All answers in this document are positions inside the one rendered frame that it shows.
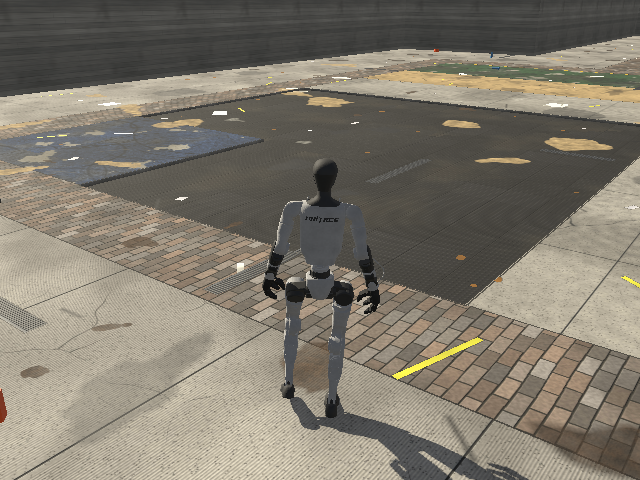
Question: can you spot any robot right hand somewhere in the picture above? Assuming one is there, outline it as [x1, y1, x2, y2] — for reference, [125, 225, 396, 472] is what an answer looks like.
[357, 287, 380, 314]

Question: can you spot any robot right upper arm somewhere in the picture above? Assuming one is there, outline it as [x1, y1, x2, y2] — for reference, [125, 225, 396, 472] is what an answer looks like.
[344, 203, 369, 261]

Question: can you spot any robot left foot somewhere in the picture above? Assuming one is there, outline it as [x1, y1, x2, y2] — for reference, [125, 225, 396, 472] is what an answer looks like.
[280, 381, 295, 399]

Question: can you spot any robot right forearm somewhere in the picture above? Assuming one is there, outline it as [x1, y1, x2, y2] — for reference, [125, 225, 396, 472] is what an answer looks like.
[359, 245, 379, 291]

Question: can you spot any robot left upper arm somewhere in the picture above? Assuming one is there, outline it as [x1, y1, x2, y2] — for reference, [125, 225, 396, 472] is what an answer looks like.
[273, 200, 303, 255]

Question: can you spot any robot left hand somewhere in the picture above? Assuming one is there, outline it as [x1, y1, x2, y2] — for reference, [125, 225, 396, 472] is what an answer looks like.
[262, 277, 285, 299]

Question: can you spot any robot left forearm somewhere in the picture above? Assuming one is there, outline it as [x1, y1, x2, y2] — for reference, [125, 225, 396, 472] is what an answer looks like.
[264, 239, 284, 280]

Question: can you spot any right robot shin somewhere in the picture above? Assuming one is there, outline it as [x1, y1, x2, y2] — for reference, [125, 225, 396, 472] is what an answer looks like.
[328, 338, 345, 404]

